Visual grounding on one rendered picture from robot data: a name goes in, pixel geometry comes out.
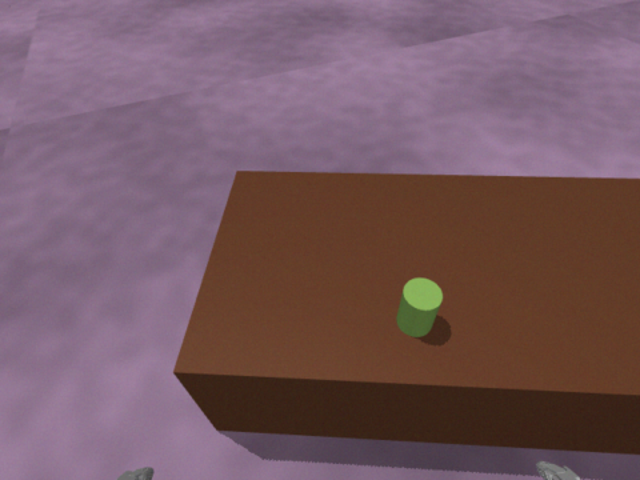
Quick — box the right robot hand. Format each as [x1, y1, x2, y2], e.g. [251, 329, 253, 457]
[536, 461, 580, 480]

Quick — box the can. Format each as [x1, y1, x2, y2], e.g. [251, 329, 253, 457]
[396, 278, 443, 337]

